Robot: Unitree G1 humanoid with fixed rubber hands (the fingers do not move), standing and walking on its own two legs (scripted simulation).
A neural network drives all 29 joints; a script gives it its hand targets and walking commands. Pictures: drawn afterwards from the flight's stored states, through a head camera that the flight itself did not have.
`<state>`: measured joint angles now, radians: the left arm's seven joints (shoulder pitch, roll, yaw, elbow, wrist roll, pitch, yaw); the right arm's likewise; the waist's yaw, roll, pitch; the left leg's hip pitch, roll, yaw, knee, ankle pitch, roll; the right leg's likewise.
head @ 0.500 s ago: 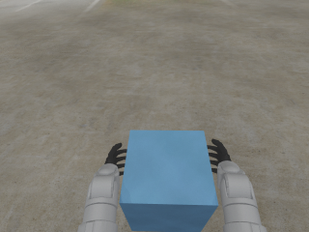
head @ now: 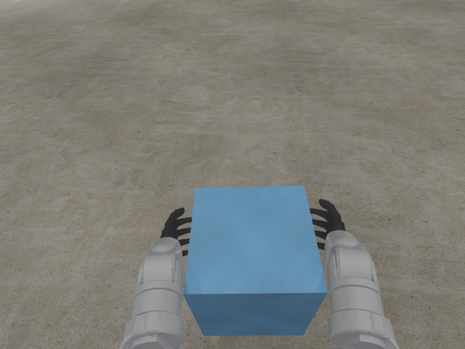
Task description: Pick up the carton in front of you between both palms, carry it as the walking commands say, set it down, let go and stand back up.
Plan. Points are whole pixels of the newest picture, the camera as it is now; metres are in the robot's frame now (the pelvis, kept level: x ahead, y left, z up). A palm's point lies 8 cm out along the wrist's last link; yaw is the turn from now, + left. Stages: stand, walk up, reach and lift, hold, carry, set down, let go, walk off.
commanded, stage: set down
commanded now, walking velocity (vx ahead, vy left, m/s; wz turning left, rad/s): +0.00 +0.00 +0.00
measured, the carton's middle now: (251, 264) +0.31 -0.01 -0.04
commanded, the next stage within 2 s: none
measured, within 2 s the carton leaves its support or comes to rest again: neither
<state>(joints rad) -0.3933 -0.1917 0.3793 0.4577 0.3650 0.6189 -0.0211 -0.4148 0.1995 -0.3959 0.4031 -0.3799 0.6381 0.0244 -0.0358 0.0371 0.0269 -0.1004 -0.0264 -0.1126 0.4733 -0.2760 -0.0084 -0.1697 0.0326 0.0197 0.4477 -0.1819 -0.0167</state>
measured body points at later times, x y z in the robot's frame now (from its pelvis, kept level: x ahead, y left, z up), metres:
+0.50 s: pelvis -0.04 +0.02 -0.09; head +0.16 +0.00 +0.31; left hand +0.37 +0.12 -0.17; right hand +0.34 -0.19 -0.16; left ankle +0.00 +0.13 -0.74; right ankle +0.04 -0.11 -0.74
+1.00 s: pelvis -0.07 +0.01 -0.22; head +0.18 -0.01 +0.15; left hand +0.42 +0.09 -0.32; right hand +0.35 -0.20 -0.31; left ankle +0.00 +0.13 -0.74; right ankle +0.04 -0.11 -0.74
